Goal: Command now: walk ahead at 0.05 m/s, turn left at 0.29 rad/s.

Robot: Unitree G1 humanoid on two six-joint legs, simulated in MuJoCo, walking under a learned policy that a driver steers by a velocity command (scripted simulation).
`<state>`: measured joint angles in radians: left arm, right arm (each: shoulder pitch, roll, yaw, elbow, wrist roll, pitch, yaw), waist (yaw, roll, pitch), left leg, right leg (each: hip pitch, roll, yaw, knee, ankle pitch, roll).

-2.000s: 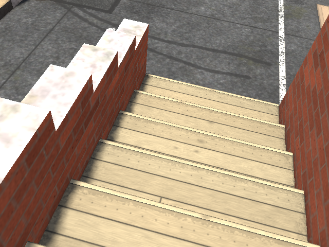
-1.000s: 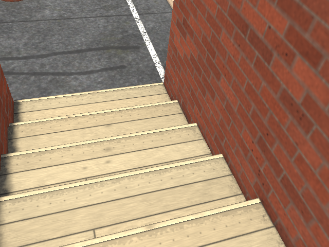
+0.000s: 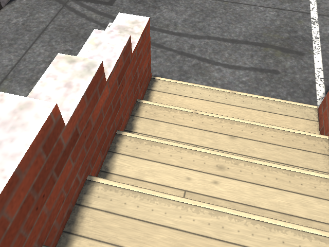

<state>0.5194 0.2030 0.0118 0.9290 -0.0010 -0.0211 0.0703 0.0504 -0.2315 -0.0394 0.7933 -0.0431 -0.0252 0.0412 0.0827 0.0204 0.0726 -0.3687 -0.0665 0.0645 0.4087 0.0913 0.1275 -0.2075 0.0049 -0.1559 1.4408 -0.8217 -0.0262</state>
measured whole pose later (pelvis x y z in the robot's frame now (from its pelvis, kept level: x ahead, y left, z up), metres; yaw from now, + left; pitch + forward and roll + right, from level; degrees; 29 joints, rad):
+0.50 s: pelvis +0.00 -0.03 -0.02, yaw -9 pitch +0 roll +0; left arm 0.12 0.23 0.01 0.64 0.02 0.11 -0.02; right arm 0.31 -0.27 -0.04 0.80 -0.03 0.03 -0.08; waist -0.04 0.02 -0.03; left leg -0.37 0.06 0.23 0.52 -0.15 0.09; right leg -0.57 -0.01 -0.02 1.01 -0.34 -0.01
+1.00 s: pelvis +0.04 -0.05 -0.01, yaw -24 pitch +1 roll +0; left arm 0.38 0.27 0.04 0.69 0.02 0.04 0.05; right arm 0.12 -0.21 0.01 0.59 -0.04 0.05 0.02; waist 0.06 0.06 -0.04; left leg -0.64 -0.03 -0.02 0.99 -0.22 -0.04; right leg -0.27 0.11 0.19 0.56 -0.30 -0.05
